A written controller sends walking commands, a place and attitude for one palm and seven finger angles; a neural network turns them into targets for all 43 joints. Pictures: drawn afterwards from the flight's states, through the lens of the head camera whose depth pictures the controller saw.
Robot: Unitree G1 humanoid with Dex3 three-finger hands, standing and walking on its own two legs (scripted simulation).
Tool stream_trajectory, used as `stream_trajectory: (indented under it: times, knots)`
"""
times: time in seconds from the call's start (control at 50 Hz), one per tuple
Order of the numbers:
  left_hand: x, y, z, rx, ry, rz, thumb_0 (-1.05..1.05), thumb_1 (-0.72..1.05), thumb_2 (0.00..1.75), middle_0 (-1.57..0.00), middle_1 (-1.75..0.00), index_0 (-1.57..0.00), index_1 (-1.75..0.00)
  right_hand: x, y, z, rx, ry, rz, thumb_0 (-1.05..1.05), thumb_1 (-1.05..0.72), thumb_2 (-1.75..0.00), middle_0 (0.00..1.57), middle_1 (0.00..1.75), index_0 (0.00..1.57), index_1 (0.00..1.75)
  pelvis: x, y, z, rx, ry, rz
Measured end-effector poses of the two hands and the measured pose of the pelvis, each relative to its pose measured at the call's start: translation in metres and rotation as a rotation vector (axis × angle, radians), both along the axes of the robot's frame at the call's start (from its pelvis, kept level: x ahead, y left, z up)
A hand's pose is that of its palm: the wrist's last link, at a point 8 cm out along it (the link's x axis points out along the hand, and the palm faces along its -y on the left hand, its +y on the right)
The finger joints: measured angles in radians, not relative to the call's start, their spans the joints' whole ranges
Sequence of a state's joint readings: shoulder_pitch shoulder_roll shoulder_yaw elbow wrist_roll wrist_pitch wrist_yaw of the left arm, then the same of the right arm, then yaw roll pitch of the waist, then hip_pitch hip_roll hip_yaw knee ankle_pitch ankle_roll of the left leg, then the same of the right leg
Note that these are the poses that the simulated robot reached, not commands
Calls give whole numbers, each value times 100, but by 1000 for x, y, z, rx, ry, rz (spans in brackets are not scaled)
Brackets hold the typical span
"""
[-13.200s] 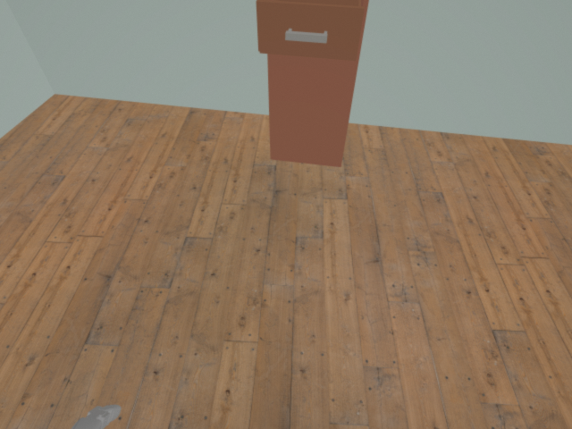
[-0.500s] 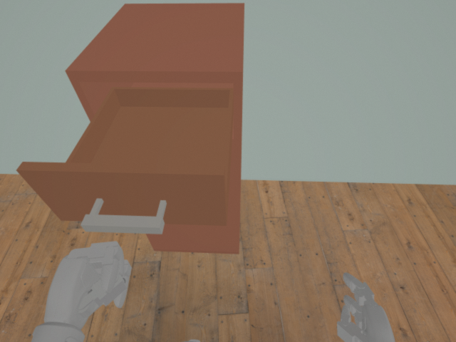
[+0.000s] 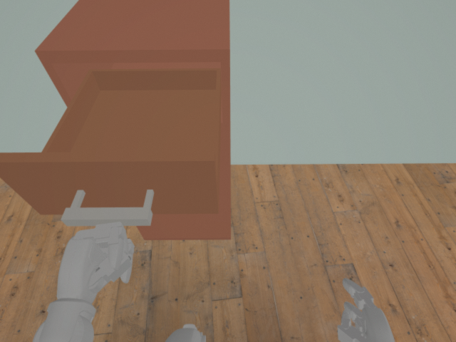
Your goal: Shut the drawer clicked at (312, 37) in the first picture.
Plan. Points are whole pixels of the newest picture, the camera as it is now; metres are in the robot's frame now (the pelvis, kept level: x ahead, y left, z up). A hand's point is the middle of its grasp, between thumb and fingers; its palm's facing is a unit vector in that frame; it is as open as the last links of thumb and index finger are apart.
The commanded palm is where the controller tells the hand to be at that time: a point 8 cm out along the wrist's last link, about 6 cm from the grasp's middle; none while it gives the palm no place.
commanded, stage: bring the fist close to the handle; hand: left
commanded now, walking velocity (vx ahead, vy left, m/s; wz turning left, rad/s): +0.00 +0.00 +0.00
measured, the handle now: (111, 206) +0.32 +0.21 +0.08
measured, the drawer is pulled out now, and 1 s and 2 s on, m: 0.27 0.22 0.10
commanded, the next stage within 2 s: push the drawer shut in 0.24 s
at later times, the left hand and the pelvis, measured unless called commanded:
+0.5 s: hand (131, 253) +0.24 +0.16 +0.07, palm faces +0.03 -1.00 -0.05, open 3.3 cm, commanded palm +0.22 +0.22 +0.08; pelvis +0.01 -0.01 +0.00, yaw +1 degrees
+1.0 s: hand (137, 218) +0.30 +0.17 +0.07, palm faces +0.03 -1.00 -0.05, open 3.2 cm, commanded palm +0.28 +0.22 +0.08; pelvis +0.00 -0.01 +0.00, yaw +0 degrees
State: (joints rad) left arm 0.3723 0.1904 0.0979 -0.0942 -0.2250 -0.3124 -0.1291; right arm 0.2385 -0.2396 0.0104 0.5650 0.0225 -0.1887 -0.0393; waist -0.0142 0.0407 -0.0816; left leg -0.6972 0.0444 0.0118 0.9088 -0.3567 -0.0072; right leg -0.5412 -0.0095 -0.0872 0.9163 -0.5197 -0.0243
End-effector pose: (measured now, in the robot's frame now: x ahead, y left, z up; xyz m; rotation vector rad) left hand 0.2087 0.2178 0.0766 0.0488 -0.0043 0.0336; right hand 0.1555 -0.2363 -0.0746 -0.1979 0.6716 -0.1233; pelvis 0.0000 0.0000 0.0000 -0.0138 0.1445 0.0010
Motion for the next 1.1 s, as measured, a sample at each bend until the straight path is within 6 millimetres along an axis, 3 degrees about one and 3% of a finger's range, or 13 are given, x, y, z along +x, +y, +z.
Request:
stream_trajectory:
  times: [0.38,0.76,1.1]
  knots:
    - [-3,1,5,6,-9,13,2,90,90,-140,-160,-140,-160,15,-3,3,1,-7,8,1,-90,-90,20,30,20,30,7,-5,1,-1,2,9]
    - [33,-2,-1,10,-7,6,1,84,92,-140,-160,-140,-160,-2,-10,-9,-2,69,-4,1,-90,-90,20,30,20,30,2,-9,1,4,3,9]
    - [81,1,0,-8,-4,0,3,83,91,-140,-160,-140,-160,-23,-18,-9,-15,126,-52,1,-90,-90,20,30,20,30,-3,-7,6,6,0,-5]
